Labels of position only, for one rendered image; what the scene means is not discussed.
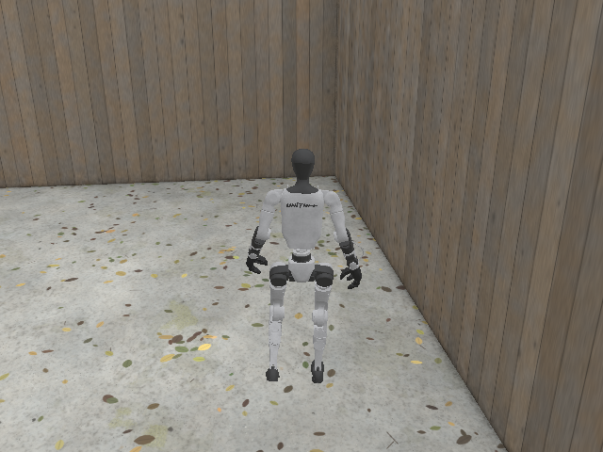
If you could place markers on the left robot hand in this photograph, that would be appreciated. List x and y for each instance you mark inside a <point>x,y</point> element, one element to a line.
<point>260,260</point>

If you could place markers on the robot left forearm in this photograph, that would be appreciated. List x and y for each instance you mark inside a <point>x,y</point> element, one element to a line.
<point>256,246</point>

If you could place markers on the robot right foot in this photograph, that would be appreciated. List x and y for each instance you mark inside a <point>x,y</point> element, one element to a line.
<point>317,375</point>

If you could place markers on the robot right forearm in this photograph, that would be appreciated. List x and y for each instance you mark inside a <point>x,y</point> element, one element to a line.
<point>349,252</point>

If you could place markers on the right robot hand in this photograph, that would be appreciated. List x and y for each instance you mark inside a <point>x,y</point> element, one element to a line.
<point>354,274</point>

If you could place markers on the right robot thigh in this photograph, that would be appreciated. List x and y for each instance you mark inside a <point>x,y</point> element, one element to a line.
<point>324,276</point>

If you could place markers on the robot right upper arm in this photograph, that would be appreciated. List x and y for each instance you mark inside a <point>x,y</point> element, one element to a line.
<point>338,218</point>

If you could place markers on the robot left upper arm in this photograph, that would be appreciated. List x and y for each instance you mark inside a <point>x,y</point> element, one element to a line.
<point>273,197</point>

